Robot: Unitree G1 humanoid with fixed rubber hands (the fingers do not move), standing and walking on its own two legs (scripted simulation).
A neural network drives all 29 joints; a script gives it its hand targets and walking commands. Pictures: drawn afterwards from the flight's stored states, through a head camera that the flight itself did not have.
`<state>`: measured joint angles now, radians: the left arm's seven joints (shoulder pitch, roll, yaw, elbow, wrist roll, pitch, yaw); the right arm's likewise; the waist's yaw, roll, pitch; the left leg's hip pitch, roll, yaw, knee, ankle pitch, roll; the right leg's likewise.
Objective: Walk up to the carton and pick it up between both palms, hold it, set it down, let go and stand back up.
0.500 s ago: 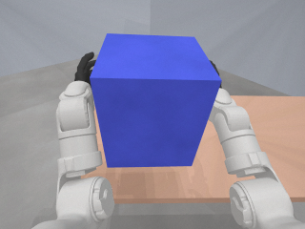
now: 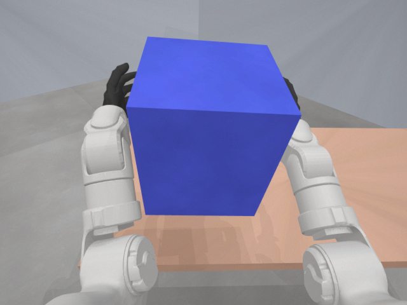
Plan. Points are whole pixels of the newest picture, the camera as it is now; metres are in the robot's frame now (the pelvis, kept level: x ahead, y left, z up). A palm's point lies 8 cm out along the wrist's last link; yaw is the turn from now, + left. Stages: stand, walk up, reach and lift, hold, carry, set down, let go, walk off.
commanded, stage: set down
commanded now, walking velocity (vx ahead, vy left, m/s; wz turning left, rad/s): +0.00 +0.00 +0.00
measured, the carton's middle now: (204, 132) +0.36 +0.00 +0.23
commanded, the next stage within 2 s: none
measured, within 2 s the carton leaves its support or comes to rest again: neither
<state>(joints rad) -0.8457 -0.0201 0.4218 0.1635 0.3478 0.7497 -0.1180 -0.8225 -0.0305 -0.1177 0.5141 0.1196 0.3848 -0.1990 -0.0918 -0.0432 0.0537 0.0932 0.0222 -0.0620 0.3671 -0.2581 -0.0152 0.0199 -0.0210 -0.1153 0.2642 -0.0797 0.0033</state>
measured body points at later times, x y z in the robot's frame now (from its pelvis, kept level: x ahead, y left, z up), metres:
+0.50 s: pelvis +0.02 +0.02 +0.00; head +0.01 +0.06 +0.45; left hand +0.42 +0.13 +0.20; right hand +0.38 -0.17 +0.16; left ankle -0.02 +0.13 -0.75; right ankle +0.06 -0.12 -0.75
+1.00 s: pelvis +0.03 +0.03 +0.00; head +0.01 +0.07 +0.45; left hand +0.43 +0.14 +0.19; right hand +0.39 -0.16 +0.15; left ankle -0.02 +0.13 -0.75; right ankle +0.06 -0.12 -0.75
